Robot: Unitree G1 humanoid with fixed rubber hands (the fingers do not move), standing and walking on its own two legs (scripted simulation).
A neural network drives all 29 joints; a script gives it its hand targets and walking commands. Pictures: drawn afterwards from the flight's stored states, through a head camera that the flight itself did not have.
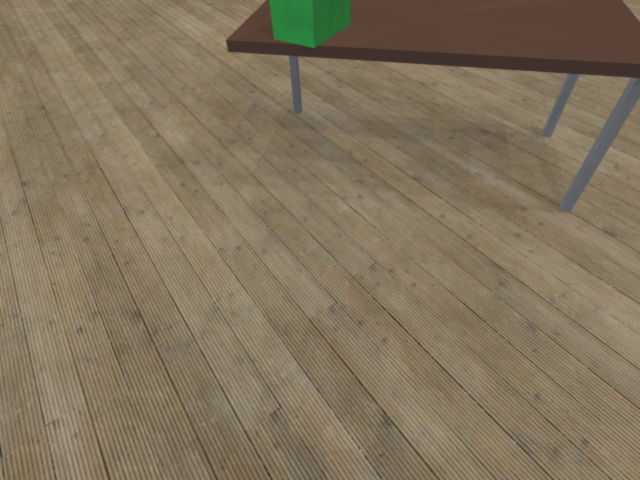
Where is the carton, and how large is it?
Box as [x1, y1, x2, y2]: [269, 0, 350, 47]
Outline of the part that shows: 269,0 273,35 275,39 315,47 349,24 350,0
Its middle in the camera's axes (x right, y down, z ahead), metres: -0.03 -0.90 +1.46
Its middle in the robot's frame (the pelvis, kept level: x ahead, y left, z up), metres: +1.69 +0.10 +0.00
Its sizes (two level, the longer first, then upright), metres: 0.263 0.189 0.207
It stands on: a table, 0.67 m high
